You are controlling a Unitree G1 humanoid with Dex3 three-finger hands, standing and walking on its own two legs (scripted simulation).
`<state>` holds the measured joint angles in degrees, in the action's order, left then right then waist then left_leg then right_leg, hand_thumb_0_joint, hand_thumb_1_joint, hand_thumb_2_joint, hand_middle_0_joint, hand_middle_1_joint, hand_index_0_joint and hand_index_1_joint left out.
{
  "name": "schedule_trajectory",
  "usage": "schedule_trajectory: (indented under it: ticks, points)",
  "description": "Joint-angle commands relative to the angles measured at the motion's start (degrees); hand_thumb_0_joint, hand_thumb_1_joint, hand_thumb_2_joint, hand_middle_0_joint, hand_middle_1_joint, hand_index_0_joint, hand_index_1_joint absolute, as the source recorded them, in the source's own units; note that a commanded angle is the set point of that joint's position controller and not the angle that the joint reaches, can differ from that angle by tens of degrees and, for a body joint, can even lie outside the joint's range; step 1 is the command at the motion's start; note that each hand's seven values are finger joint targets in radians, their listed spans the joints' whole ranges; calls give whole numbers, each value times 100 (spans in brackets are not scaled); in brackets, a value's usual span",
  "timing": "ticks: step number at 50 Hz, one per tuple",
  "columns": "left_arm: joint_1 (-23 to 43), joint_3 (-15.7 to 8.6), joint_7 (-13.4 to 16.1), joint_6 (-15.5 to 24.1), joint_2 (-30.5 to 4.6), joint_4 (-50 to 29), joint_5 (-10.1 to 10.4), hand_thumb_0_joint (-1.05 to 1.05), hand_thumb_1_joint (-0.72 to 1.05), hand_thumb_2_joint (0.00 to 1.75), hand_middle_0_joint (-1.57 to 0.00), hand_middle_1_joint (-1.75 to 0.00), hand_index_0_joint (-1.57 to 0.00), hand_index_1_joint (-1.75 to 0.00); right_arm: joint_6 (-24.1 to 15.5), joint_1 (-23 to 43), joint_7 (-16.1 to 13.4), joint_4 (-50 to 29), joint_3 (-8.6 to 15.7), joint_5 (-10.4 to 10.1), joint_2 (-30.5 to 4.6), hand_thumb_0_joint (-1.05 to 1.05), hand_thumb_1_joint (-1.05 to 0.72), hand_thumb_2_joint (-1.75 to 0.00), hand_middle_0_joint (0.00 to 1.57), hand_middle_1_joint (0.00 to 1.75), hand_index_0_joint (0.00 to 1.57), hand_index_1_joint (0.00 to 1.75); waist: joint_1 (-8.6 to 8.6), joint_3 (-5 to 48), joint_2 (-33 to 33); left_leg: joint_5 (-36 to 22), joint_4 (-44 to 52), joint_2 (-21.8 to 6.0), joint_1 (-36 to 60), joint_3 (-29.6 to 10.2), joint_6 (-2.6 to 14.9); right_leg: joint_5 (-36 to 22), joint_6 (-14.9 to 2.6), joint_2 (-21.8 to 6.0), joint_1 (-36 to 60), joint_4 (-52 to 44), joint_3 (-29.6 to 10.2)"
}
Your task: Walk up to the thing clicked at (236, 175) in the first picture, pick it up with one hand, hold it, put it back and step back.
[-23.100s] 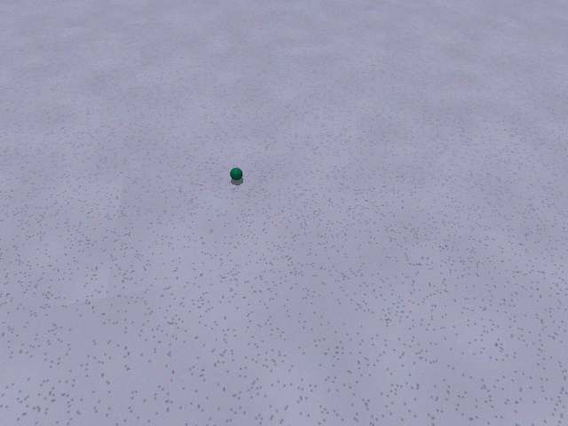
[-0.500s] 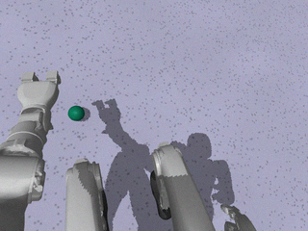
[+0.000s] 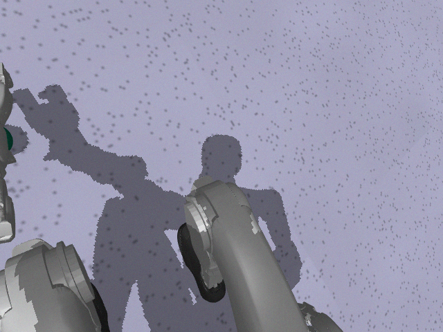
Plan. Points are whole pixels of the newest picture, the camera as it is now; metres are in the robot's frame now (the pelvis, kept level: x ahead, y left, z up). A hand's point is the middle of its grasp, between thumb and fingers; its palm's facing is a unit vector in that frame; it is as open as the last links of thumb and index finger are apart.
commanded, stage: approach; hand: left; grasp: from above
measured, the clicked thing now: out of the picture +0.51 +0.22 -0.29
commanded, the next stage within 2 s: rest palm in 0.06 s
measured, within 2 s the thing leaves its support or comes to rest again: neither
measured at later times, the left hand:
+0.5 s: hand out of the picture +0.47 +0.22 -0.25, palm faces -0.54 -0.13 -0.83, open 14.0 cm
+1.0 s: hand out of the picture +0.50 +0.22 -0.26, palm faces -0.45 -0.12 -0.89, open 14.0 cm
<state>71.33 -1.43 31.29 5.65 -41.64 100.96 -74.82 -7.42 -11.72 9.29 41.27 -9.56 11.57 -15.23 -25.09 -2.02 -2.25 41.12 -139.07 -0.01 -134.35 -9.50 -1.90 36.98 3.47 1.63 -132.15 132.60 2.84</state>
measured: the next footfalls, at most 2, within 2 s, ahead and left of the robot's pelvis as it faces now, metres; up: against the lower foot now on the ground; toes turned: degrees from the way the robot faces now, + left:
none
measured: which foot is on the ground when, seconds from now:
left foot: down 0.00-1.00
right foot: down 0.00-1.00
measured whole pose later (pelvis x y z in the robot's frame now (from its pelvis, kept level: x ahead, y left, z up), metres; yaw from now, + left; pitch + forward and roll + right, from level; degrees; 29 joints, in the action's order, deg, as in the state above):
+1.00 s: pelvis -0.01 +0.01 -0.02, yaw -5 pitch +30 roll -14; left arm 69.3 -4.3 35.0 2.1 -49.8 102.7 -69.8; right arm -12.9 -9.7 17.8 38.0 -15.3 13.7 -19.1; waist -26.9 -10.0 -4.7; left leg 41.7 -145.2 -0.3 -135.2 -13.2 -0.1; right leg 36.1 4.6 3.0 -130.4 134.3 5.9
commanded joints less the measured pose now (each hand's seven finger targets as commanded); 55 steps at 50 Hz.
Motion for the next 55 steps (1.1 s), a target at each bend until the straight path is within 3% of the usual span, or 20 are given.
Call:
schedule_trajectory:
  ticks: [1,6,7,8,10,11,13,14,16,20,21,23,24,27,30,32,36,41,48,55]
  points:
    - [2316,-151,590,-53,-1299,-962,1,0,-51,94,-12,-104,-13,-102,-106,-1345,127,14,348,120,-1753,0,-92,-90,20,30,20,30,-220,4311,2868,-1573,1152,-54,3285,614,242,-1772,-473,166,2680,-997,828]
    - [1983,-521,691,-208,-1738,-1340,67,0,-46,92,-15,-101,-16,-99,-168,-1354,388,-60,295,189,-1870,0,-92,-90,20,30,20,30,-163,4333,3151,-2021,877,-77,3384,653,230,-2246,-441,161,2884,-793,871]
    - [1846,-711,669,-230,-1966,-1609,114,0,-46,95,-16,-102,-17,-101,-166,-1344,421,-141,326,158,-1921,0,-92,-90,20,30,20,30,-97,4465,3221,-2260,864,-98,3420,636,222,-2452,-436,186,3055,-760,874]
    - [1412,-612,596,-297,-1718,-1374,164,0,-45,95,-16,-102,-17,-101,-154,-1352,476,-128,344,135,-1889,0,-92,-90,20,30,20,30,-7,4459,3239,-2317,883,-80,3437,635,206,-2456,-452,172,3066,-731,861]
    - [955,-820,491,-385,-1857,-1547,284,0,-52,92,-10,-99,-11,-98,-105,-1367,540,-128,459,91,-1899,0,-92,-90,20,30,20,30,162,4626,3170,-2522,916,-80,3323,648,219,-2664,-440,207,3345,-755,865]
    - [791,-604,352,-430,-1424,-1334,392,0,-53,92,-9,-100,-10,-99,-94,-1380,602,-171,466,62,-1840,0,-92,-90,20,30,20,30,111,4381,2975,-2510,893,-75,3115,635,236,-2654,-427,195,3286,-740,870]
    - [477,-475,126,-489,-1223,-1127,544,0,-55,95,-9,-100,-9,-99,-19,-1440,650,-106,497,14,-1859,0,-92,-91,20,30,20,30,81,4255,2399,-2365,876,-77,2627,595,328,-2638,-385,247,3456,-860,863]
    - [617,-150,-18,-469,-811,-1000,679,0,-56,96,-7,-101,-8,-101,-14,-1432,675,-136,438,-6,-1786,0,-92,-91,20,30,20,30,-81,4012,2106,-2154,836,-79,2362,531,371,-2471,-367,254,3343,-897,875]
    - [680,-264,-156,-383,-991,-921,768,0,-56,97,-7,-103,-7,-102,-3,-1647,619,-38,479,6,-2016,0,-92,-90,20,30,20,30,-231,3678,1695,-1884,844,-58,2077,445,422,-2206,-350,237,3180,-972,927]
    - [1512,360,-324,149,-486,-1200,972,0,-54,95,-8,-105,-9,-104,-24,-1602,523,27,305,-16,-2018,0,-92,-90,20,30,20,30,-547,3418,1504,-1356,893,-49,2136,243,378,-1628,-385,275,2896,-1032,1108]
    - [1759,423,-336,320,-570,-1196,943,0,-52,94,-9,-106,-10,-104,-61,-1551,525,6,245,26,-2034,0,-92,-91,20,30,20,30,-639,3312,1590,-1170,846,-22,2196,243,372,-1448,-397,273,2803,-1015,1115]
    - [1866,522,-230,609,-737,-1225,743,0,-52,92,-8,-107,-10,-105,-155,-1300,481,-76,161,49,-2046,0,-92,-91,20,30,20,30,-514,3194,1937,-786,892,3,2426,276,303,-1032,-445,273,2472,-989,1149]
    - [1940,500,-77,741,-987,-1239,568,0,-50,91,-8,-108,-11,-105,-192,-1127,433,-142,109,50,-2062,0,-92,-91,20,30,20,30,-356,3206,2162,-553,991,-11,2614,251,256,-810,-475,273,2238,-997,1179]
    - [1658,263,487,897,-1523,-885,-44,0,-48,90,-7,-109,-11,-105,-238,-837,345,-164,14,121,-2174,0,-92,-91,20,30,20,30,-240,3049,2606,-326,1140,-42,3052,227,150,-664,-481,259,2064,-912,1241]
    - [1346,141,1152,687,-1516,-497,-528,0,-47,89,-7,-109,-10,-105,-253,-712,396,-122,68,215,-2158,0,-92,-91,20,30,20,30,-201,2940,2729,-478,1240,-93,3023,210,135,-864,-523,271,1974,-838,1259]
    - [1364,210,1466,388,-1309,-380,-597,0,-49,91,-7,-107,-10,-104,-299,-595,486,-185,107,324,-2134,0,-92,-91,20,30,20,30,-356,2849,2800,-692,1201,-117,2991,258,130,-1104,-509,313,1955,-903,1211]
    - [1504,62,1702,-242,-1171,-117,-186,0,-52,93,-6,-104,-8,-102,-456,-630,702,-213,158,332,-2241,0,-92,-91,20,30,20,30,-560,2764,2684,-1008,1124,-170,2767,206,153,-1444,-452,331,1911,-922,1154]
    - [1591,-331,1225,-563,-1433,-164,450,0,-50,90,-6,-106,-8,-103,-606,-872,875,-306,117,257,-2376,0,-92,-91,20,30,20,30,-594,2963,2345,-1345,894,-168,2615,174,257,-1738,-374,270,2312,-865,1138]
    - [1140,-156,427,-272,-1608,-329,544,0,-52,91,-6,-108,-8,-106,-547,-943,799,-279,-49,167,-2250,0,-93,-91,20,30,20,30,-390,3217,2623,-1333,996,-142,2787,107,234,-1609,-455,286,2706,-794,1209]
    - [1486,133,449,292,-1473,-883,545,0,-54,94,-7,-107,-8,-106,-555,-1124,761,-225,-191,205,-2249,0,-93,-91,20,30,20,30,-601,3197,2417,-1362,748,-139,2658,171,277,-1770,-407,351,2951,-884,1279]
